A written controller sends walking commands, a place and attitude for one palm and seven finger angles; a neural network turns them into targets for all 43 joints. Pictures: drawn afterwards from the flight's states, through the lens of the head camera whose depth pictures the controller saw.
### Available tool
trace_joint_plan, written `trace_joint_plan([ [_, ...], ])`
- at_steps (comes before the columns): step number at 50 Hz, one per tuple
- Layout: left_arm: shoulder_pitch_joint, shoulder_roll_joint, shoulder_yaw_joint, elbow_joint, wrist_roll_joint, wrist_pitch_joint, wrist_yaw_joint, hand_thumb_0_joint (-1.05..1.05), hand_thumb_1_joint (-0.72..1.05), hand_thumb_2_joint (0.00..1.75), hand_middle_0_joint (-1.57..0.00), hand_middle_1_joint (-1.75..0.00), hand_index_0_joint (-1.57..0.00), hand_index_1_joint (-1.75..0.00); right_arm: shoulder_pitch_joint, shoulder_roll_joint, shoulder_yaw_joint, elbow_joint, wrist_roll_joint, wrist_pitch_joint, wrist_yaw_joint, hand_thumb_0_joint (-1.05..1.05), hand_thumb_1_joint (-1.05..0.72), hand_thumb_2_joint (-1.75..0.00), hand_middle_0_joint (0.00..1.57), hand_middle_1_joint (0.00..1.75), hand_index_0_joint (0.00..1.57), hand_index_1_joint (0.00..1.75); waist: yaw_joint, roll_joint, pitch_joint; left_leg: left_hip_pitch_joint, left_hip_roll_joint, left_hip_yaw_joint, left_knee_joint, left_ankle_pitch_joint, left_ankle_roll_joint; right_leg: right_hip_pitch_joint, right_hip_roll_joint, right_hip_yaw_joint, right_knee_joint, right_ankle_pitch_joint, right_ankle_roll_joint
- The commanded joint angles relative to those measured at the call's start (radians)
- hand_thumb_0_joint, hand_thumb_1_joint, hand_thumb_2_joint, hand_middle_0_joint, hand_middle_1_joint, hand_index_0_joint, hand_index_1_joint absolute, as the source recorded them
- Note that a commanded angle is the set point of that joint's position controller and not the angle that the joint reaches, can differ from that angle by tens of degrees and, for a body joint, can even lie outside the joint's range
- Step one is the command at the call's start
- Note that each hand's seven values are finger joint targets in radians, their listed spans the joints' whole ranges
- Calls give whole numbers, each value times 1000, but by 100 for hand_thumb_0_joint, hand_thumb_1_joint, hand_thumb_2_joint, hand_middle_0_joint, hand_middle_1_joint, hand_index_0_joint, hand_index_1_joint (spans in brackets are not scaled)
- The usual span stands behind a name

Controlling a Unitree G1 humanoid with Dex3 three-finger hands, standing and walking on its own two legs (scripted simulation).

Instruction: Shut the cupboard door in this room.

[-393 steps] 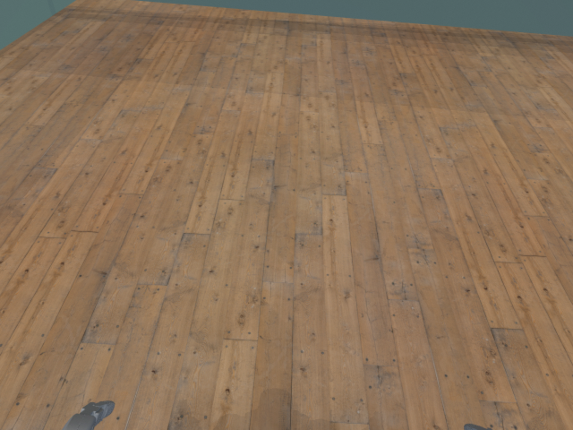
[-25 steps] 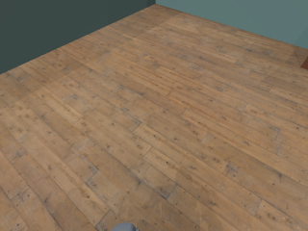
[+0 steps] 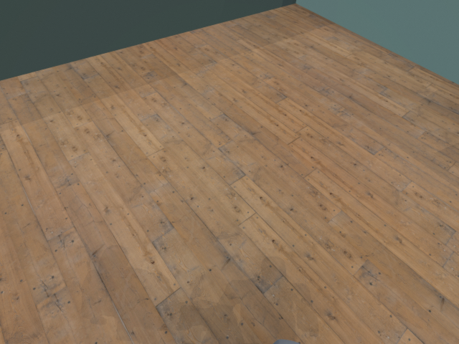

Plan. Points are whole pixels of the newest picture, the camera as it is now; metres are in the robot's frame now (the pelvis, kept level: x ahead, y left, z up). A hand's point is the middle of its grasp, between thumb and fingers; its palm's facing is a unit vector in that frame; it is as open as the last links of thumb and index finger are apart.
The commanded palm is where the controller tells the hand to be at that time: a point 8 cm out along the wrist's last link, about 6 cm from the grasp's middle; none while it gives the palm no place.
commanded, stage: turn or walk to find it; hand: left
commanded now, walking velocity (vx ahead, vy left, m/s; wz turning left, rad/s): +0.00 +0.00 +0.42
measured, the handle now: out of the picture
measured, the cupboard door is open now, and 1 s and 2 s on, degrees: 80 80 80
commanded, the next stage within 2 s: none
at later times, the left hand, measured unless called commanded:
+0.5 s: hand out of the picture -0.02 +0.14 -0.15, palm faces +0.27 -0.93 -0.26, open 7.3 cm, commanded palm none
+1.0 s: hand out of the picture -0.08 +0.21 -0.16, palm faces +0.46 -0.85 -0.26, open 7.4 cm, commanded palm none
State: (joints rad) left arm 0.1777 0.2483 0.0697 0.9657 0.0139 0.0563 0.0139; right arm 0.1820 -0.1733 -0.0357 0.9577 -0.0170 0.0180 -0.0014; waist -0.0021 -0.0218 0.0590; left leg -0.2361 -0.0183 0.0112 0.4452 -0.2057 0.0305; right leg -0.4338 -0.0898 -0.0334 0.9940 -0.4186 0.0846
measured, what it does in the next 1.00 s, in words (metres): steps on the spot, turning left: right foot, then left foot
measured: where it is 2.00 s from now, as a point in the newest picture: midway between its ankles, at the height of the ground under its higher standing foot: outside the picture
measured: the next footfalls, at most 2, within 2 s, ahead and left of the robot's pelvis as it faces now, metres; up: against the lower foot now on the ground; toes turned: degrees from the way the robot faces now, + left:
right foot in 0.16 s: +0.03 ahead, -0.14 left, +0.00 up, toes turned +0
left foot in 0.68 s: -0.06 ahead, +0.09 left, +0.00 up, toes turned +24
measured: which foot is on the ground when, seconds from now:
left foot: down 0.00-0.16, up 0.18-0.66, down 0.68-1.00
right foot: up 0.00-0.14, down 0.16-0.68, up 0.70-1.00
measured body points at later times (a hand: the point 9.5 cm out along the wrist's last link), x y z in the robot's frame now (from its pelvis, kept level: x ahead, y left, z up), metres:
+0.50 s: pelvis -0.03 -0.06 +0.00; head +0.01 -0.08 +0.45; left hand -0.04 +0.19 -0.13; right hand +0.07 -0.31 -0.16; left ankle -0.10 +0.10 -0.66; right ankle -0.01 -0.14 -0.74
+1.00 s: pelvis -0.06 -0.02 +0.00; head -0.04 -0.01 +0.45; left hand -0.10 +0.25 -0.14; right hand +0.11 -0.21 -0.14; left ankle -0.10 +0.07 -0.74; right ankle -0.01 -0.16 -0.68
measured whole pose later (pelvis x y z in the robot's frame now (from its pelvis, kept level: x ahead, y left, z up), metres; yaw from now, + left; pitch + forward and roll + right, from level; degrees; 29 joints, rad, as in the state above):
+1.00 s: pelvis -0.06 -0.02 +0.00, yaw +25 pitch -1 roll +0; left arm 0.17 0.25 0.06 0.95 0.01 0.06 0.02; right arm 0.17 -0.18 -0.03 0.95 -0.02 0.02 0.00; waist 0.00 -0.02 0.06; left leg -0.21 -0.03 -0.01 0.45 -0.23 0.03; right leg -0.43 -0.09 -0.03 0.97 -0.43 0.09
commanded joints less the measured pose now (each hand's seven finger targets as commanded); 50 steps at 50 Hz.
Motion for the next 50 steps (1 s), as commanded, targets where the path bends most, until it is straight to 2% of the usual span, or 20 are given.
trace_joint_plan([
  [1, -41, 38, -1, -97, -4, -24, 6, 0, 90, 90, -20, -30, -20, -30, 67, -223, -64, -48, -10, -3, -14, 0, -90, -90, 20, 30, 20, 30, -38, 166, -82, 103, 266, -288, -109, 328, 145, -16, 17, 9, -135, -40, -4],
  [4, 15, 36, 1, -91, -8, -30, 7, 0, 90, 90, -20, -30, -20, -30, 22, -226, -69, -64, -12, 5, -9, 0, -90, -90, 20, 30, 20, 30, -12, 198, -80, 9, 238, -307, -88, 278, 129, 116, 45, -11, -302, 3, -16],
  [7, 121, 79, 12, -67, -1, -49, 11, 0, 90, 90, -20, -30, -20, -30, -5, -195, -72, -80, 1, 9, -1, 0, -90, -90, 20, 30, 20, 30, 40, 89, -111, -147, 137, -248, 35, 104, 41, 361, 12, 4, -613, 223, -30],
  [8, 135, 160, 28, -71, 14, -59, 20, 0, 90, 90, -20, -30, -20, -30, 18, -128, -61, -93, 9, 9, 4, 0, -90, -90, 20, 30, 20, 30, 44, -145, -120, -326, 24, -130, 222, -124, -26, 473, -205, 226, -709, 158, -98],
  [9, 121, 216, 35, -92, 15, -57, 21, 0, 90, 90, -20, -30, -20, -30, -14, -123, -60, -120, 3, 13, 3, 0, -90, -90, 20, 30, 20, 30, 60, -294, -77, -375, -44, -59, 452, -363, -59, 358, -388, 394, -760, 210, -204],
  [10, 74, 191, 32, -108, 8, -55, 25, 0, 90, 90, -20, -30, -20, -30, -19, -167, -73, -108, -4, 26, 5, 0, -90, -90, 20, 30, 20, 30, 43, -200, -61, -335, -2, -113, 608, -335, -52, 233, -381, 345, -783, 115, -237],
  [11, 5, 153, 31, -123, 6, -59, 26, 0, 90, 90, -20, -30, -20, -30, 4, -171, -77, -85, -10, 35, 10, 0, -90, -90, 20, 30, 20, 30, 11, -239, -13, -337, 20, -125, 682, -280, -50, 162, -329, 291, -807, 38, -221],
  [13, -58, 105, 9, -138, 3, -61, 21, 0, 90, 90, -20, -30, -20, -30, 51, -154, -75, -44, -11, 40, 17, 0, -90, -90, 20, 30, 20, 30, -30, -109, 11, -323, 35, -84, 764, -178, -67, 172, -237, 144, -751, 168, -180],
  [15, -16, 87, 2, -126, 1, -72, 19, 0, 90, 90, -20, -30, -20, -30, 80, -134, -67, -27, -8, 40, 20, 0, -90, -90, 20, 30, 20, 30, -25, -105, -25, -335, 32, -59, 776, -131, -87, 251, -200, 52, -706, 327, -170],
  [22, 104, 109, 9, -71, 11, -71, 22, 0, 90, 90, -20, -30, -20, -30, -8, -133, -56, -37, -4, 43, 16, 0, -90, -90, 20, 30, 20, 30, 31, -128, -41, -321, 65, -25, 626, -192, -114, 359, -257, 33, -684, 444, -208],
  [28, 134, 158, 24, -44, 20, -61, 19, 0, 90, 90, -20, -30, -20, -30, -57, -110, -33, -54, 10, 24, 13, 0, -90, -90, 20, 30, 20, 30, 60, -165, -96, -185, 57, 51, 333, -272, -91, 393, -289, -1, -604, 602, -236],
  [30, 114, 169, 28, -36, 18, -58, 17, 0, 90, 90, -20, -30, -20, -30, -19, -112, -32, -45, 11, 17, 10, 0, -90, -90, 20, 30, 20, 30, 35, -169, -117, -112, 48, 76, 217, -216, -82, 378, -286, -30, -560, 611, -216],
  [32, 80, 158, 28, -35, 6, -50, 15, 0, 90, 90, -20, -30, -20, -30, 48, -135, -35, -29, 9, 5, 11, 0, -90, -90, 20, 30, 20, 30, -11, -107, -135, 59, 59, 69, -9, 0, -67, 281, -251, -99, -447, 504, -143],
  [33, 100, 118, 22, -50, -3, -42, 12, 0, 90, 90, -20, -30, -20, -30, 74, -200, -49, -26, 3, -6, 9, 0, -90, -90, 20, 30, 20, 30, -26, 73, -164, 200, 167, -76, -93, 142, -22, 132, -175, -145, -291, 331, -81],
  [34, 76, 54, 3, -88, -6, -36, 6, 0, 90, 90, -20, -30, -20, -30, 101, -291, -70, -32, -3, -7, 2, 0, -90, -90, 20, 30, 20, 30, -46, 336, -119, 264, 397, -369, -122, 465, 96, -127, -47, -161, -103, -165, -8],
  [35, 15, 66, -3, -103, 4, -25, 10, 0, 90, 90, -20, -30, -20, -30, 135, -314, -74, -16, -3, 4, -3, 0, -90, -90, 20, 30, 20, 30, -70, 262, -118, 186, 446, -342, -117, 504, 171, -99, -36, -68, 22, -229, -20],
  [36, 1, 67, 2, -96, 7, -19, 8, 0, 90, 90, -20, -30, -20, -30, 103, -282, -65, -16, -6, 1, -11, 0, -90, -90, 20, 30, 20, 30, -53, 209, -86, 148, 400, -291, -127, 449, 167, -108, -46, -28, 72, -169, -26],
  [40, 31, 76, 10, -55, 4, -20, -3, 0, 90, 90, -20, -30, -20, -30, -17, -219, -43, -54, -2, -9, -20, 0, -90, -90, 20, 30, 20, 30, -1, 205, -51, 108, 259, -177, -111, 445, 114, -105, -27, 1, 124, 2, -8],
  [44, 17, 69, 5, -62, 2, -21, -1, 0, 90, 90, -20, -30, -20, -30, 29, -220, -49, -52, 0, -14, -19, 0, -90, -90, 20, 30, 20, 30, -13, 138, -77, 151, 252, -199, -110, 466, 124, -98, -12, 8, 76, 26, 8],
  [50, -40, 47, -2, -104, -4, -24, 6, 0, 90, 90, -20, -30, -20, -30, 46, -229, -64, -56, -9, -3, -13, 0, -90, -90, 20, 30, 20, 30, -30, 170, -74, 116, 254, -274, -91, 404, 144, -18, 17, 4, -132, -32, 3],
])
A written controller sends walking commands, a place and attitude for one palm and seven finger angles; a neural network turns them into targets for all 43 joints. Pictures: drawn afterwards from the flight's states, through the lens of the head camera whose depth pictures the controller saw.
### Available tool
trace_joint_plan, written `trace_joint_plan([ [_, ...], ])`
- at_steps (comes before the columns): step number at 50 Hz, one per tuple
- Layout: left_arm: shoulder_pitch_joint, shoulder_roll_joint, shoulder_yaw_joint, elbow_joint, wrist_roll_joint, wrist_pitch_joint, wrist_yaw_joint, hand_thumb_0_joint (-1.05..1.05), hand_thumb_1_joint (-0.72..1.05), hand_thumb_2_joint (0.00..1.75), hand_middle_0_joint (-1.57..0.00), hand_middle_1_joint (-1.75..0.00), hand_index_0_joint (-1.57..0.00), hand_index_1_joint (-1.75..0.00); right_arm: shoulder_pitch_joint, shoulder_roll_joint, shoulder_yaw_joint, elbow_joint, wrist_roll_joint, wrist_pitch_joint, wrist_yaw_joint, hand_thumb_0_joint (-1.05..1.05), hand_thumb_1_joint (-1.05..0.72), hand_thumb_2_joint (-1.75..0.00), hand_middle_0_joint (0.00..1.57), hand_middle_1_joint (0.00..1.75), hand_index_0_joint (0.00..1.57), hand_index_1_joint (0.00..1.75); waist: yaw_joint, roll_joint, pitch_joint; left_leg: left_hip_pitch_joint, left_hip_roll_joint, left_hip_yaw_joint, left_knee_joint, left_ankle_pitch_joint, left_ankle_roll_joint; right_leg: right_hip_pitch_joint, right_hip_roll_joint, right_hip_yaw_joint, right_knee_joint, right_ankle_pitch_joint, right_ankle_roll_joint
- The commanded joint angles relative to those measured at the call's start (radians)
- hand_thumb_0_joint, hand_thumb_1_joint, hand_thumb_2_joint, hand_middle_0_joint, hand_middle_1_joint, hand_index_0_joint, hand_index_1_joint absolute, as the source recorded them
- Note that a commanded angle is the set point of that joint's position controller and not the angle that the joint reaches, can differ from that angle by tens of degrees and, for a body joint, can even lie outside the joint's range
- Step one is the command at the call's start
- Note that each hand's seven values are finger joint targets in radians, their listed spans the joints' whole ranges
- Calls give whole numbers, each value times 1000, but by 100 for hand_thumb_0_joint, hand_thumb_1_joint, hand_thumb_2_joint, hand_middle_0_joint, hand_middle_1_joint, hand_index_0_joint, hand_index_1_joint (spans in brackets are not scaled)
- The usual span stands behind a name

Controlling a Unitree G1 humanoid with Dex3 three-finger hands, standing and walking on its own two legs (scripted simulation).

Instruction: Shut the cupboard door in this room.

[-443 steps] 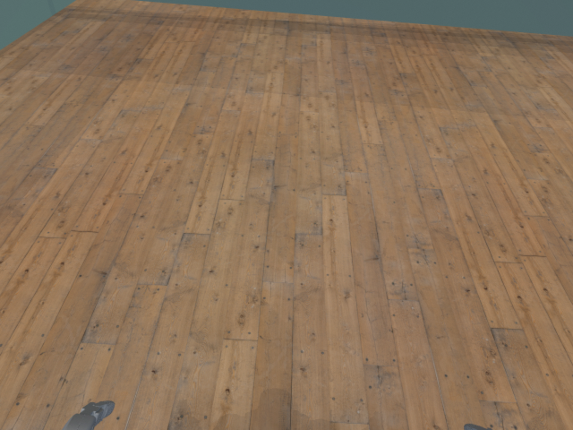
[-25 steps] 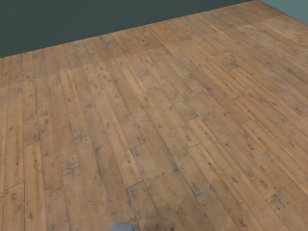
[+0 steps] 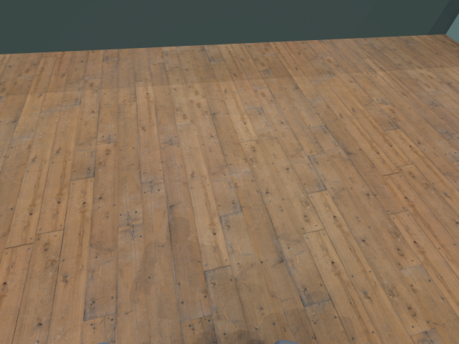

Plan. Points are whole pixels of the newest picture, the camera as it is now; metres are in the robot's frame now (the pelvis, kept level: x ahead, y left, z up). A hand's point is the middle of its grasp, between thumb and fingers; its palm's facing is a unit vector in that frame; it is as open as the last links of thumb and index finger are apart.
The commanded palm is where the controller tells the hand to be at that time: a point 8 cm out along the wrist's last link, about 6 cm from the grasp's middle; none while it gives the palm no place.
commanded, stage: turn or walk to find it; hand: left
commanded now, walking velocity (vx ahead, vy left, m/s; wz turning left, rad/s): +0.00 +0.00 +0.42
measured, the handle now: out of the picture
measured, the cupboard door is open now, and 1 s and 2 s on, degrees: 80 80 80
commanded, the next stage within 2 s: none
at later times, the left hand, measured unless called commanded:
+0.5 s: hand out of the picture -0.02 +0.14 -0.15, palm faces +0.26 -0.93 -0.26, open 7.3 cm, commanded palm none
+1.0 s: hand out of the picture -0.09 +0.21 -0.17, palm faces +0.44 -0.86 -0.25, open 7.4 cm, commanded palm none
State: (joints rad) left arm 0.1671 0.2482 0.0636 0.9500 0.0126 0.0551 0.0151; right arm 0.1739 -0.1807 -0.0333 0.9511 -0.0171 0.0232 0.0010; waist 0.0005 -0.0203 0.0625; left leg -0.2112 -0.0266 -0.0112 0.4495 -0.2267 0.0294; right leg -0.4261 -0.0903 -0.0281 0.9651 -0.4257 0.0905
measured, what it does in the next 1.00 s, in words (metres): steps on the spot, turning left: right foot, then left foot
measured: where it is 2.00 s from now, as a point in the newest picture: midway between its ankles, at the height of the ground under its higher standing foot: outside the picture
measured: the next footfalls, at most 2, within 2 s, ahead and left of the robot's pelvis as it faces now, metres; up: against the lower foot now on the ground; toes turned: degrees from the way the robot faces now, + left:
right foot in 0.14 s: +0.04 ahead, -0.14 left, +0.00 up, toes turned +0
left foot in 0.68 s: -0.07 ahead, +0.10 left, +0.00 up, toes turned +24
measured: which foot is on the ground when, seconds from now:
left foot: down 0.00-0.16, up 0.18-0.66, down 0.68-1.00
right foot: up 0.00-0.12, down 0.14-0.68, up 0.70-1.00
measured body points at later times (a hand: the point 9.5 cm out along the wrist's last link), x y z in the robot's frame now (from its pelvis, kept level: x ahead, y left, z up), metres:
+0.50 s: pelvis -0.03 -0.05 +0.00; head +0.00 -0.07 +0.45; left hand -0.03 +0.19 -0.13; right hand +0.05 -0.31 -0.16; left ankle -0.10 +0.10 -0.66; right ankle +0.00 -0.14 -0.74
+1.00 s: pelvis -0.07 -0.01 +0.00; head -0.04 +0.01 +0.45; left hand -0.11 +0.26 -0.15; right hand +0.11 -0.20 -0.14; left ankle -0.11 +0.08 -0.74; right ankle -0.02 -0.16 -0.68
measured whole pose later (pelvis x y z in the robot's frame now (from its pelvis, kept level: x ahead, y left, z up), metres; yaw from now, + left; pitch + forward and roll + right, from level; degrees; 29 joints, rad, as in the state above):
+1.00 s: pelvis -0.07 -0.01 +0.00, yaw +25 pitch +1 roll -1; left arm 0.17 0.25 0.06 0.96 0.01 0.05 0.01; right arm 0.17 -0.18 -0.03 0.95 -0.02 0.02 0.00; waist 0.00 -0.02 0.07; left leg -0.23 -0.03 -0.02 0.44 -0.23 0.03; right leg -0.42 -0.08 -0.03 0.95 -0.43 0.09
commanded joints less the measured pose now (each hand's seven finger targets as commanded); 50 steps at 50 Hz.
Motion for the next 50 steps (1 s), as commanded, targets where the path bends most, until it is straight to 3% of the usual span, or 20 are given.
trace_joint_plan([
  [1, -28, 45, 2, -92, -4, -26, 5, 0, 90, 90, -20, -30, -20, -30, 52, -222, -66, -53, -11, -6, -15, 0, -90, -90, 20, 30, 20, 30, -33, 189, -83, 74, 256, -267, -83, 444, 144, 12, 27, -4, -164, -30, -8],
  [4, 26, 47, 6, -84, -8, -36, 7, 0, 90, 90, -20, -30, -20, -30, 29, -222, -72, -61, -10, -2, -12, 0, -90, -90, 20, 30, 20, 30, -5, 199, -100, 9, 228, -286, -41, 432, 123, 139, 57, -23, -336, 58, -19],
  [6, 101, 77, 13, -66, -5, -51, 10, 0, 90, 90, -20, -30, -20, -30, 16, -200, -72, -69, 1, -1, -8, 0, -90, -90, 20, 30, 20, 30, 34, 115, -137, -98, 158, -251, 46, 272, 54, 334, 23, -8, -583, 250, -27],
  [7, 131, 155, 26, -62, 9, -64, 17, 0, 90, 90, -20, -30, -20, -30, 36, -142, -65, -77, 11, -2, -1, 0, -90, -90, 20, 30, 20, 30, 43, -84, -167, -258, 63, -151, 200, 25, -12, 483, -164, 165, -662, 301, -76],
  [8, 137, 224, 38, -69, 15, -66, 21, 0, 90, 90, -20, -30, -20, -30, 19, -106, -57, -107, 6, -1, -2, 0, -90, -90, 20, 30, 20, 30, 54, -295, -131, -387, -45, -35, 414, -355, -63, 457, -377, 366, -672, 458, -192],
  [9, 118, 201, 32, -82, 6, -61, 22, 0, 90, 90, -20, -30, -20, -30, 12, -161, -72, -95, 0, 14, -2, 0, -90, -90, 20, 30, 20, 30, 52, -185, -118, -329, -2, -88, 591, -348, -54, 304, -393, 327, -693, 369, -246],
  [10, 38, 162, 33, -96, 4, -65, 25, 0, 90, 90, -20, -30, -20, -30, 39, -161, -77, -68, -7, 28, 2, 0, -90, -90, 20, 30, 20, 30, 15, -237, -65, -332, 22, -115, 676, -296, -53, 211, -340, 286, -735, 222, -235],
  [11, -11, 141, 24, -111, 3, -60, 20, 0, 90, 90, -20, -30, -20, -30, 47, -158, -81, -47, -7, 36, 7, 0, -90, -90, 20, 30, 20, 30, -5, -159, -13, -329, 24, -93, 746, -234, -57, 166, -288, 234, -744, 140, -211],
  [12, -48, 114, 15, -119, 1, -58, 21, 0, 90, 90, -20, -30, -20, -30, 77, -147, -79, -28, -9, 38, 12, 0, -90, -90, 20, 30, 20, 30, -32, -111, 2, -338, 38, -78, 767, -184, -64, 167, -248, 161, -723, 177, -185],
  [14, -27, 89, 6, -115, 1, -69, 18, 0, 90, 90, -20, -30, -20, -30, 106, -130, -71, -9, -9, 39, 17, 0, -90, -90, 20, 30, 20, 30, -31, -119, -14, -343, 38, -48, 782, -115, -85, 219, -196, 61, -692, 303, -168],
  [21, 75, 115, 16, -70, 10, -67, 23, 0, 90, 90, -20, -30, -20, -30, 35, -130, -61, -17, -6, 43, 15, 0, -90, -90, 20, 30, 20, 30, 18, -124, -25, -330, 76, -7, 652, -153, -112, 296, -254, 29, -687, 309, -211],
  [28, 121, 161, 33, -35, 22, -56, 18, 0, 90, 90, -20, -30, -20, -30, -27, -104, -40, -41, 9, 20, 12, 0, -90, -90, 20, 30, 20, 30, 54, -175, -82, -189, 70, 75, 330, -255, -88, 337, -297, -1, -600, 490, -242],
  [31, 89, 166, 35, -25, 13, -50, 14, 0, 90, 90, -20, -30, -20, -30, 55, -111, -38, -22, 9, 6, 7, 0, -90, -90, 20, 30, 20, 30, 0, -145, -128, -31, 53, 105, 85, -80, -73, 291, -266, -74, -489, 482, -179],
  [32, 84, 146, 33, -27, 4, -44, 12, 0, 90, 90, -20, -30, -20, -30, 89, -136, -44, -13, 8, -3, 9, 0, -90, -90, 20, 30, 20, 30, -24, -48, -140, 88, 78, 68, -46, 47, -61, 204, -235, -114, -385, 405, -129],
  [33, 103, 94, 24, -51, -5, -35, 9, 0, 90, 90, -20, -30, -20, -30, 108, -227, -63, -20, 0, -12, 5, 0, -90, -90, 20, 30, 20, 30, -36, 201, -143, 198, 268, -193, -130, 180, 13, -6, -116, -167, -195, 136, -55],
  [34, 47, 45, 3, -85, 1, -26, 7, 0, 90, 90, -20, -30, -20, -30, 134, -301, -80, -23, -3, -6, -3, 0, -90, -90, 20, 30, 20, 30, -61, 352, -103, 168, 429, -366, -169, 404, 117, -146, -29, -129, -25, -211, -15],
  [35, 9, 73, 8, -89, 5, -16, 7, 0, 90, 90, -20, -30, -20, -30, 133, -301, -77, -15, -6, 1, -5, 0, -90, -90, 20, 30, 20, 30, -66, 233, -85, 83, 451, -315, -160, 341, 165, -103, -41, -51, 71, -187, -34],
  [37, -3, 73, 18, -63, 8, -8, 1, 0, 90, 90, -20, -30, -20, -30, 29, -242, -61, -34, -7, -4, -19, 0, -90, -90, 20, 30, 20, 30, -27, 265, -27, 8, 339, -252, -179, 194, 126, -130, -48, -7, 136, -62, -27],
  [40, 45, 75, 15, -32, 8, -17, -8, 0, 90, 90, -20, -30, -20, -30, -5, -212, -47, -50, -3, -16, -22, 0, -90, -90, 20, 30, 20, 30, -3, 173, -43, 69, 260, -167, -141, 357, 106, -130, -23, -5, 155, 38, -13],
  [50, -38, 46, 1, -86, -3, -28, 4, 0, 90, 90, -20, -30, -20, -30, 71, -220, -68, -44, -9, -10, -19, 0, -90, -90, 20, 30, 20, 30, -42, 172, -115, 154, 264, -258, -64, 528, 148, -42, 24, 0, -122, -37, -1],
])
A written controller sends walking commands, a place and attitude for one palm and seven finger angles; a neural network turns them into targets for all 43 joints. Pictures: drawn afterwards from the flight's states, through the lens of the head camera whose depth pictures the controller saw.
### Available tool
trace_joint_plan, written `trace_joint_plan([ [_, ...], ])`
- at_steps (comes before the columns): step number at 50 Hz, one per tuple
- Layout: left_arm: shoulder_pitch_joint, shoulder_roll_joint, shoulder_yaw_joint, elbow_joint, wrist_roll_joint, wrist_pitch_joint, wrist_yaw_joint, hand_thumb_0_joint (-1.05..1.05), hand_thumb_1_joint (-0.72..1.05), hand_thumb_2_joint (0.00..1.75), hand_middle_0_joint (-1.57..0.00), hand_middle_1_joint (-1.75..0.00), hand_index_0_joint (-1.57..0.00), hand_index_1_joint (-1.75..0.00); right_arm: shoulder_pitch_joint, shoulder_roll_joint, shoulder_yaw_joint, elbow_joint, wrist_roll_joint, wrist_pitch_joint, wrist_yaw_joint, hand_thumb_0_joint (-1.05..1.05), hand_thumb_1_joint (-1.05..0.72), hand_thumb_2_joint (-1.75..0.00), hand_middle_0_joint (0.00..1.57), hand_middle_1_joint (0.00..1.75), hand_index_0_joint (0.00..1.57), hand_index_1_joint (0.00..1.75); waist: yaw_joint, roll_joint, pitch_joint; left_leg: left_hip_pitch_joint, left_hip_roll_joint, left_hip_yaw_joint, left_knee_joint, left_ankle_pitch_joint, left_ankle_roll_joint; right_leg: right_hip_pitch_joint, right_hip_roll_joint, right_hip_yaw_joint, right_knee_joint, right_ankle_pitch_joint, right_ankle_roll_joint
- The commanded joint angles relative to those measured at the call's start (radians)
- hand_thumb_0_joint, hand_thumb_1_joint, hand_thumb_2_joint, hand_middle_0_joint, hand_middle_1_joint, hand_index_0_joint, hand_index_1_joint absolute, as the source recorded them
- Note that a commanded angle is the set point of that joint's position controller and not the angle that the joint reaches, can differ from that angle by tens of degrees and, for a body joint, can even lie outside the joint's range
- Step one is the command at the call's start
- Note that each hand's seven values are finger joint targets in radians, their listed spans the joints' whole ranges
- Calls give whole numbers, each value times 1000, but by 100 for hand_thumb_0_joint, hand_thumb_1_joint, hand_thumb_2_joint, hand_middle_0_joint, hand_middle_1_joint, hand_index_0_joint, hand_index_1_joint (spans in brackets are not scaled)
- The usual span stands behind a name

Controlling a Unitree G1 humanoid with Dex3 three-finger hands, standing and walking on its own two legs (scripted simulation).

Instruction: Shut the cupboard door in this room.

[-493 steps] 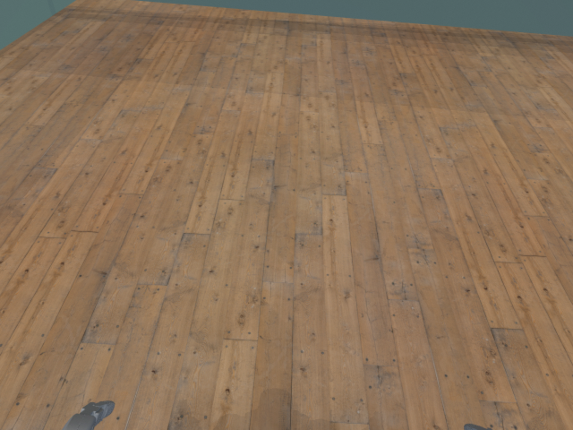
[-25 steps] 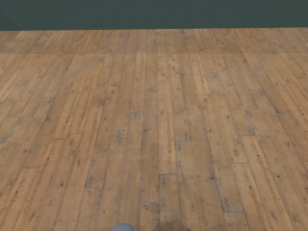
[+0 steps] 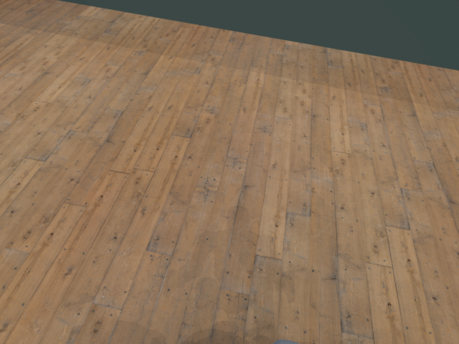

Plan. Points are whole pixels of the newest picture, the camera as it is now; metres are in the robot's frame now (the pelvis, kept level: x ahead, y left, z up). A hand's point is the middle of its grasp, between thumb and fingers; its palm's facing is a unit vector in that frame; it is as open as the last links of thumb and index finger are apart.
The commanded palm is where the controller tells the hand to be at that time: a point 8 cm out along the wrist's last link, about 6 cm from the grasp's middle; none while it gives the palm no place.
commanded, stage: turn or walk to find it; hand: left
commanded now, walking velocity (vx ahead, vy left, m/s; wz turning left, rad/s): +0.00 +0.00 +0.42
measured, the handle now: out of the picture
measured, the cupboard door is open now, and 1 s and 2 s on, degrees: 80 80 80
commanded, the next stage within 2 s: none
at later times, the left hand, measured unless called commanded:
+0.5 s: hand out of the picture -0.01 +0.16 -0.16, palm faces +0.26 -0.93 -0.25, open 7.3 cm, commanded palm none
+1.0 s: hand out of the picture -0.07 +0.23 -0.17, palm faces +0.44 -0.86 -0.24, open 7.3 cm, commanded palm none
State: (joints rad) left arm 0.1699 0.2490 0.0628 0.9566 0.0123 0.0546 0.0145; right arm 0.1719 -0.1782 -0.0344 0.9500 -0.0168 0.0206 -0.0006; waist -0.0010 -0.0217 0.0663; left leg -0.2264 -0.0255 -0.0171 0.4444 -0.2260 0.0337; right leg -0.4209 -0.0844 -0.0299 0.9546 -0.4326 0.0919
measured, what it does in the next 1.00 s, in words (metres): steps on the spot, turning left: right foot, then left foot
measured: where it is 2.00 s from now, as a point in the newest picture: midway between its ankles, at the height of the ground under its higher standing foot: outside the picture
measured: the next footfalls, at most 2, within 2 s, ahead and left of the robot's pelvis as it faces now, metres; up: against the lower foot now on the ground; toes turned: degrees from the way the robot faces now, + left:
right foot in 0.14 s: +0.03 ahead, -0.14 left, +0.00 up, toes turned +0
left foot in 0.64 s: -0.03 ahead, +0.11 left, +0.00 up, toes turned +23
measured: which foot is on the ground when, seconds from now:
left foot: down 0.00-0.16, up 0.18-0.62, down 0.64-1.00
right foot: up 0.00-0.12, down 0.14-0.64, up 0.66-1.00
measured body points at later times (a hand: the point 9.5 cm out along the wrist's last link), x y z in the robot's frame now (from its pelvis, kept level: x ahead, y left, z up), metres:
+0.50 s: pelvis -0.02 -0.04 +0.00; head +0.02 -0.05 +0.45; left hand -0.02 +0.21 -0.14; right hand +0.08 -0.29 -0.16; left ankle -0.08 +0.11 -0.68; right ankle -0.01 -0.14 -0.74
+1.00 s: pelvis -0.06 +0.00 +0.00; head -0.04 +0.03 +0.45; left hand -0.09 +0.28 -0.15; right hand +0.11 -0.18 -0.14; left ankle -0.07 +0.09 -0.74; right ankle -0.01 -0.15 -0.67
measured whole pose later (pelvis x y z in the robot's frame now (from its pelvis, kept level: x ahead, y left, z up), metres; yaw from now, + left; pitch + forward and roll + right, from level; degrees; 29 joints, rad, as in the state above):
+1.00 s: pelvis -0.06 +0.00 +0.00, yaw +25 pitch +0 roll -1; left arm 0.16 0.25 0.07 0.95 0.02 0.06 0.02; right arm 0.19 -0.17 -0.03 0.95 -0.01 0.02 0.00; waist -0.01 -0.03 0.06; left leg -0.23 -0.05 -0.01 0.42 -0.19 0.06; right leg -0.44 -0.09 -0.01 1.04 -0.38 0.10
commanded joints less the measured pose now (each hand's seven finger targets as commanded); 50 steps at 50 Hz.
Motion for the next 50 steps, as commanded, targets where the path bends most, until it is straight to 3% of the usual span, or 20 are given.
trace_joint_plan([
  [1, -31, 42, 1, -93, -6, -29, 6, 0, 90, 90, -20, -30, -20, -30, 62, -225, -68, -47, -10, -5, -16, 0, -90, -90, 20, 30, 20, 30, -34, 184, -117, 137, 261, -264, -53, 525, 142, -3, 25, -3, -161, -27, -7],
  [4, 30, 47, 3, -80, -9, -39, 7, 0, 90, 90, -20, -30, -20, -30, 36, -221, -71, -54, -8, -1, -13, 0, -90, -90, 20, 30, 20, 30, -4, 185, -133, 50, 223, -282, -12, 483, 114, 146, 54, -19, -368, 90, -20],
  [6, 94, 86, 13, -64, -4, -55, 12, 0, 90, 90, -20, -30, -20, -30, 28, -189, -69, -61, 4, -2, -7, 0, -90, -90, 20, 30, 20, 30, 31, 98, -158, -96, 144, -240, 70, 271, 36, 362, -3, 12, -590, 287, -33],
  [7, 123, 169, 28, -61, 11, -65, 21, 0, 90, 90, -20, -30, -20, -30, 41, -127, -60, -72, 12, -3, 0, 0, -90, -90, 20, 30, 20, 30, 44, -128, -181, -279, 36, -119, 236, -13, -29, 508, -215, 209, -640, 359, -96],
  [8, 134, 218, 36, -70, 14, -64, 22, 0, 90, 90, -20, -30, -20, -30, 6, -118, -58, -100, 6, 1, -3, 0, -90, -90, 20, 30, 20, 30, 61, -266, -135, -358, -41, -35, 445, -367, -64, 425, -399, 359, -656, 501, -211],
  [9, 100, 188, 33, -83, 7, -61, 25, 0, 90, 90, -20, -30, -20, -30, 7, -156, -70, -84, -1, 17, -3, 0, -90, -90, 20, 30, 20, 30, 48, -162, -111, -322, 2, -88, 609, -342, -58, 303, -391, 307, -673, 411, -256],
  [10, 24, 154, 32, -98, 5, -64, 28, 0, 90, 90, -20, -30, -20, -30, 35, -155, -73, -61, -6, 29, 2, 0, -90, -90, 20, 30, 20, 30, 13, -208, -59, -330, 23, -103, 688, -293, -59, 225, -343, 260, -708, 293, -245],
  [12, -55, 108, 14, -122, 1, -58, 23, 0, 90, 90, -20, -30, -20, -30, 78, -144, -76, -22, -7, 38, 12, 0, -90, -90, 20, 30, 20, 30, -30, -122, -6, -331, 40, -67, 776, -185, -71, 187, -252, 127, -689, 260, -192],
  [14, -25, 83, 6, -116, 2, -70, 19, 0, 90, 90, -20, -30, -20, -30, 98, -129, -68, -6, -7, 36, 16, 0, -90, -90, 20, 30, 20, 30, -24, -125, -26, -341, 40, -37, 781, -126, -92, 253, -208, 37, -655, 409, -176],
  [17, 37, 88, 9, -92, 4, -74, 22, 0, 90, 90, -20, -30, -20, -30, 72, -131, -65, -9, -5, 38, 15, 0, -90, -90, 20, 30, 20, 30, -2, -141, -46, -348, 60, -23, 749, -123, -111, 315, -231, 13, -638, 497, -192],
  [26, 118, 161, 30, -46, 19, -59, 17, 0, 90, 90, -20, -30, -20, -30, -36, -103, -37, -41, 8, 23, 13, 0, -90, -90, 20, 30, 20, 30, 48, -179, -79, -199, 61, 81, 362, -234, -98, 359, -281, -28, -552, 651, -235],
  [28, 107, 166, 34, -41, 19, -55, 16, 0, 90, 90, -20, -30, -20, -30, -13, -106, -36, -41, 9, 13, 11, 0, -90, -90, 20, 30, 20, 30, 35, -184, -103, -132, 53, 106, 232, -189, -88, 356, -279, -47, -500, 658, -214],
  [30, 81, 160, 35, -41, 7, -48, 14, 0, 90, 90, -20, -30, -20, -30, 51, -132, -41, -24, 6, 1, 11, 0, -90, -90, 20, 30, 20, 30, -12, -122, -127, 42, 59, 104, 10, 30, -73, 266, -249, -109, -391, 549, -144],
  [31, 94, 124, 30, -53, -1, -41, 11, 0, 90, 90, -20, -30, -20, -30, 95, -202, -54, -20, 2, -11, 10, 0, -90, -90, 20, 30, 20, 30, -35, 66, -172, 189, 169, -46, -77, 202, -28, 129, -176, -155, -228, 355, -84],
  [32, 75, 56, 9, -87, -4, -35, 5, 0, 90, 90, -20, -30, -20, -30, 129, -292, -75, -22, -1, -13, 5, 0, -90, -90, 20, 30, 20, 30, -51, 354, -144, 266, 394, -326, -101, 542, 69, -118, -50, -156, -29, -173, -14],
  [33, 26, 67, 3, -102, 3, -23, 12, 0, 90, 90, -20, -30, -20, -30, 163, -313, -78, -8, -2, -2, -1, 0, -90, -90, 20, 30, 20, 30, -75, 274, -146, 191, 448, -316, -96, 580, 151, -95, -40, -61, 86, -236, -25],
  [36, -14, 83, 16, -68, 5, -13, 4, 0, 90, 90, -20, -30, -20, -30, 36, -235, -55, -33, -5, -6, -21, 0, -90, -90, 20, 30, 20, 30, -35, 241, -56, 90, 317, -232, -117, 426, 127, -127, -45, 12, 178, -54, -25],
  [37, 17, 81, 17, -53, 5, -16, -2, 0, 90, 90, -20, -30, -20, -30, 10, -222, -48, -41, -3, -10, -22, 0, -90, -90, 20, 30, 20, 30, -12, 216, -68, 106, 294, -197, -117, 418, 114, -128, -42, 9, 190, -7, -20],
  [40, 48, 79, 13, -35, 5, -19, -3, 0, 90, 90, -20, -30, -20, -30, 20, -217, -48, -47, 3, -20, -20, 0, -90, -90, 20, 30, 20, 30, -5, 146, -101, 144, 256, -150, -116, 456, 106, -119, -27, 7, 186, 59, -4],
  [50, -47, 62, 13, -88, 4, -15, 6, 0, 90, 90, -20, -30, -20, -30, 85, -211, -63, -46, -6, -11, -15, 0, -90, -90, 20, 30, 20, 30, -37, 160, -74, 94, 258, -306, -154, 236, 142, -92, -4, 30, 27, 19, 0],
])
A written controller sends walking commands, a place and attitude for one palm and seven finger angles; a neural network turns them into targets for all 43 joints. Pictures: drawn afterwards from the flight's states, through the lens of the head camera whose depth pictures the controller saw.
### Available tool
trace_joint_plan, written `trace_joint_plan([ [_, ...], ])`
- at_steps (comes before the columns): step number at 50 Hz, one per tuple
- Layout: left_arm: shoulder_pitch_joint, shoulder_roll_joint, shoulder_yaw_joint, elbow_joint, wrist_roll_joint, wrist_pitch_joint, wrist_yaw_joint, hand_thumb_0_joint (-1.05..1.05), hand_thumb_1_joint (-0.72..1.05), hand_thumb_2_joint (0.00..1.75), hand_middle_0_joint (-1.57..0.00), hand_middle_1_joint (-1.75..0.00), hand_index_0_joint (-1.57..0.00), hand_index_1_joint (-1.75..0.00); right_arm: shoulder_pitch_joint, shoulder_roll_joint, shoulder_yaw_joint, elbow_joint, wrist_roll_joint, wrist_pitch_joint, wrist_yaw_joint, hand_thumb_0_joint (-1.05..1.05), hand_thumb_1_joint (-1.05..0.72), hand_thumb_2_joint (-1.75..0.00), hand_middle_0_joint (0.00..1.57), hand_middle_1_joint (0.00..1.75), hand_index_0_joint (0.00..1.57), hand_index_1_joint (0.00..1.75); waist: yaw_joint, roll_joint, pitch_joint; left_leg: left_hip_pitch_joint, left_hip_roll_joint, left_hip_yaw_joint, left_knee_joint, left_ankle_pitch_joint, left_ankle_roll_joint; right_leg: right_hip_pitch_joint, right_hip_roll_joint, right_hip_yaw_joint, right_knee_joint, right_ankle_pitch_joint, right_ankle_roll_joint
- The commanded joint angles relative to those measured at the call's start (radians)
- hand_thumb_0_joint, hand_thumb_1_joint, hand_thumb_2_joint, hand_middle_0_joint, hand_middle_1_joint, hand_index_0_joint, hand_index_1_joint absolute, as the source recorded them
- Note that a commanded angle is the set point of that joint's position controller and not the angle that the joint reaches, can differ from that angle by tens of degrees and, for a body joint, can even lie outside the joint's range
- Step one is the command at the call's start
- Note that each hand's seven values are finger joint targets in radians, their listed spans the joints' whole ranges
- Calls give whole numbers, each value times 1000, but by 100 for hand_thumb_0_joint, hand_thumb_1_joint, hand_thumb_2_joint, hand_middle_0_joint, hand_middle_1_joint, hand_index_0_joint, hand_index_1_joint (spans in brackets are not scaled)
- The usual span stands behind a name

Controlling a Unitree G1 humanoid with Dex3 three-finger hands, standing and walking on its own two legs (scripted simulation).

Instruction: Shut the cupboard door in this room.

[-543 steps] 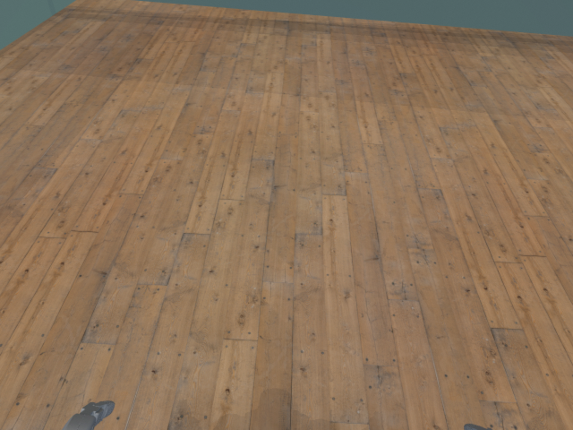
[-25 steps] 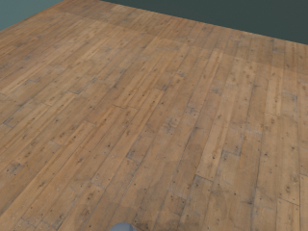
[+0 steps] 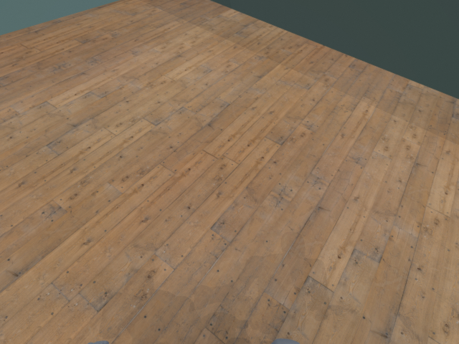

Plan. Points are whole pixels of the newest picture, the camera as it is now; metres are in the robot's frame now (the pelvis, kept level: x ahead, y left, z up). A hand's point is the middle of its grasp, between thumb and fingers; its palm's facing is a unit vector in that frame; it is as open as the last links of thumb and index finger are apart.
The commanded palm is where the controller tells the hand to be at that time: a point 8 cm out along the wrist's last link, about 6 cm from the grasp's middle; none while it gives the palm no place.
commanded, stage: turn or walk to find it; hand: left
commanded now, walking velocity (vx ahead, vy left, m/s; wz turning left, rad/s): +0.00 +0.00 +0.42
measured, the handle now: out of the picture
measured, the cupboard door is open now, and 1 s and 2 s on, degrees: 80 80 80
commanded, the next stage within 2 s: none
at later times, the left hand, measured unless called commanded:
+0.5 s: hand out of the picture +0.00 +0.13 -0.15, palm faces +0.27 -0.92 -0.28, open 7.3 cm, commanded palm none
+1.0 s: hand out of the picture -0.12 +0.19 -0.18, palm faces +0.49 -0.84 -0.24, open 7.4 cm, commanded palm none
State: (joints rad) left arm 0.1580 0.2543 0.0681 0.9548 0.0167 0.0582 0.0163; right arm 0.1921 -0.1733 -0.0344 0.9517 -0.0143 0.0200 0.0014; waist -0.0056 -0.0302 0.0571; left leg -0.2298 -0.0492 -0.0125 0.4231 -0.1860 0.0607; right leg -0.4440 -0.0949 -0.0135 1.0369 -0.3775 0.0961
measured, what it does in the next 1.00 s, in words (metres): steps on the spot, turning left: right foot, then left foot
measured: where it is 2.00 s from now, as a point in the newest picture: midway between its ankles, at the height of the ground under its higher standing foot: outside the picture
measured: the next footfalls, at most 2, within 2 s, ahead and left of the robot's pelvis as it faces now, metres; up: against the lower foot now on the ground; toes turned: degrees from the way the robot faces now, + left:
right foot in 0.22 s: +0.02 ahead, -0.15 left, +0.00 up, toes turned +3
left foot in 0.76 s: -0.07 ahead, +0.08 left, +0.00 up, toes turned +26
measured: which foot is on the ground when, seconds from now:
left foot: down 0.00-0.22, up 0.24-0.74, down 0.76-1.00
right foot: up 0.00-0.20, down 0.22-0.76, up 0.78-1.00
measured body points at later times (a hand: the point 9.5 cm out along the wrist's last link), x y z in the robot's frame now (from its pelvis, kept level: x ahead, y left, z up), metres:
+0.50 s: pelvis -0.03 -0.07 +0.00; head +0.00 -0.11 +0.45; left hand -0.02 +0.18 -0.13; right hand +0.04 -0.33 -0.17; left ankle -0.11 +0.09 -0.64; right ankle -0.02 -0.15 -0.74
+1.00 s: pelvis -0.06 -0.02 +0.00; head -0.05 +0.01 +0.45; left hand -0.14 +0.24 -0.16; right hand +0.14 -0.19 -0.13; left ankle -0.10 +0.06 -0.74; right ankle -0.01 -0.18 -0.66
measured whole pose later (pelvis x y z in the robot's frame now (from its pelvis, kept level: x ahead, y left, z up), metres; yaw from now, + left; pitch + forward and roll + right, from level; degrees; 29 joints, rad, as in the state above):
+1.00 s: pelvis -0.06 -0.02 +0.00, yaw +26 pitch -1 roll -1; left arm 0.21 0.26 0.07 0.98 0.02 0.05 0.01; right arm 0.13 -0.18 -0.03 0.94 -0.01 0.02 0.00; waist 0.03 -0.04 0.07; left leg -0.20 -0.02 0.00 0.44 -0.24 0.04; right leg -0.46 -0.11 -0.03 1.09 -0.40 0.09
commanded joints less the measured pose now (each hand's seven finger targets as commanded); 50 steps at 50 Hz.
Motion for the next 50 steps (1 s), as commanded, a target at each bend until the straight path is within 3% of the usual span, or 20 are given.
trace_joint_plan([
  [1, -48, 51, 5, -94, -3, -20, 5, 0, 90, 90, -20, -30, -20, -30, 71, -217, -64, -48, -11, -8, -17, 0, -90, -90, 20, 30, 20, 30, -37, 164, -68, 93, 286, -336, -127, 191, 122, -55, 14, 16, -93, -56, -8],
  [6, -17, 33, 0, -101, -13, -32, 8, 0, 90, 90, -20, -30, -20, -30, 67, -220, -71, -47, -14, -1, -14, 0, -90, -90, 20, 30, 20, 30, -23, 184, -116, 42, 252, -376, -77, 266, 113, 105, 66, 1, -327, -52, -35],
  [9, 95, 58, 8, -75, -13, -48, 13, 0, 90, 90, -20, -30, -20, -30, 35, -198, -74, -58, -4, 2, -9, 0, -90, -90, 20, 30, 20, 30, 34, 131, -157, -98, 173, -325, 17, 158, 39, 357, 52, -8, -651, 166, -45],
  [10, 119, 123, 19, -73, -1, -59, 19, 0, 90, 90, -20, -30, -20, -30, 55, -144, -68, -63, 6, 3, -3, 0, -90, -90, 20, 30, 20, 30, 40, -40, -176, -262, 87, -235, 143, -38, -27, 510, -110, 138, -755, 137, -88],
  [11, 117, 200, 35, -85, 10, -62, 23, 0, 90, 90, -20, -30, -20, -30, 42, -102, -60, -93, 4, 2, -2, 0, -90, -90, 20, 30, 20, 30, 53, -278, -122, -418, -44, -63, 376, -340, -93, 488, -350, 386, -792, 168, -199],
  [12, 83, 193, 29, -105, 0, -54, 25, 0, 90, 90, -20, -30, -20, -30, 23, -158, -77, -89, -6, 13, -4, 0, -90, -90, 20, 30, 20, 30, 46, -179, -88, -355, -2, -88, 559, -376, -89, 304, -405, 354, -802, 191, -257],
  [14, -44, 124, 23, -127, -4, -58, 26, 0, 90, 90, -20, -30, -20, -30, 63, -153, -83, -39, -14, 40, 4, 0, -90, -90, 20, 30, 20, 30, -16, -122, 1, -331, 34, -98, 731, -263, -91, 168, -284, 234, -830, 54, -227],
  [17, -50, 69, 3, -119, -5, -68, 20, 0, 90, 90, -20, -30, -20, -30, 124, -126, -76, -1, -12, 44, 14, 0, -90, -90, 20, 30, 20, 30, -45, -86, 23, -336, 47, -54, 812, -141, -114, 187, -184, 51, -775, 220, -177],
  [23, 90, 78, 9, -70, 0, -75, 20, 0, 90, 90, -20, -30, -20, -30, 44, -133, -68, -12, -12, 43, 10, 0, -90, -90, 20, 30, 20, 30, 17, -129, -15, -369, 84, -36, 752, -148, -147, 337, -221, 38, -746, 328, -203],
  [30, 183, 127, 20, -22, 14, -69, 18, 0, 90, 90, -20, -30, -20, -30, -69, -107, -38, -37, 2, 26, 5, 0, -90, -90, 20, 30, 20, 30, 64, -158, -79, -247, 81, 46, 422, -284, -135, 440, -261, -7, -636, 687, -245],
  [33, 164, 153, 27, -15, 16, -63, 16, 0, 90, 90, -20, -30, -20, -30, -56, -109, -32, -40, 9, 16, 3, 0, -90, -90, 20, 30, 20, 30, 52, -175, -105, -150, 72, 82, 272, -264, -116, 425, -273, -28, -592, 696, -238],
  [35, 129, 156, 29, -15, 9, -59, 14, 0, 90, 90, -20, -30, -20, -30, -10, -120, -33, -31, 7, 8, 3, 0, -90, -90, 20, 30, 20, 30, 13, -162, -120, -25, 66, 103, 96, -107, -105, 363, -249, -81, -527, 618, -185],
  [36, 122, 144, 26, -16, 0, -53, 12, 0, 90, 90, -20, -30, -20, -30, 20, -148, -39, -24, 5, 0, 5, 0, -90, -90, 20, 30, 20, 30, -11, -93, -135, 99, 86, 83, -33, 40, -91, 282, -218, -121, -445, 530, -137],
  [37, 129, 100, 21, -34, -6, -47, 9, 0, 90, 90, -20, -30, -20, -30, 52, -229, -56, -22, -1, -11, 3, 0, -90, -90, 20, 30, 20, 30, -29, 127, -169, 252, 248, -122, -89, 233, -34, 99, -125, -171, -272, 245, -74],
  [38, 105, 40, -1, -67, -6, -39, 7, 0, 90, 90, -20, -30, -20, -30, 89, -311, -75, -19, -2, -7, -4, 0, -90, -90, 20, 30, 20, 30, -47, 342, -138, 289, 443, -341, -85, 596, 79, -108, -27, -150, -98, -265, -19],
  [39, 65, 67, 0, -74, 0, -27, 12, 0, 90, 90, -20, -30, -20, -30, 105, -315, -73, -8, -4, 4, -6, 0, -90, -90, 20, 30, 20, 30, -62, 250, -130, 203, 470, -282, -68, 546, 137, -63, -32, -71, 6, -275, -35],
  [41, 31, 72, 11, -52, 2, -14, 7, 0, 90, 90, -20, -30, -20, -30, 2, -256, -58, -28, -8, 0, -21, 0, -90, -90, 20, 30, 20, 30, -30, 273, -36, 95, 362, -244, -113, 338, 110, -100, -39, -22, 67, -152, -32],
  [43, 59, 74, 12, -31, 4, -21, -4, 0, 90, 90, -20, -30, -20, -30, -45, -226, -46, -47, -6, -6, -23, 0, -90, -90, 20, 30, 20, 30, -2, 210, -25, 100, 303, -180, -103, 375, 81, -107, -29, -16, 96, -51, -22],
  [46, 69, 73, 8, -28, 1, -25, -3, 0, 90, 90, -20, -30, -20, -30, -12, -224, -47, -46, 0, -16, -22, 0, -90, -90, 20, 30, 20, 30, -1, 157, -72, 157, 276, -150, -82, 499, 79, -99, -16, -14, 89, -9, -7],
  [50, 36, 68, 6, -52, -1, -25, 3, 0, 90, 90, -20, -30, -20, -30, 27, -219, -54, -46, -1, -18, -20, 0, -90, -90, 20, 30, 20, 30, -11, 163, -92, 184, 282, -194, -75, 504, 98, -101, -8, -2, 38, -10, 7],
])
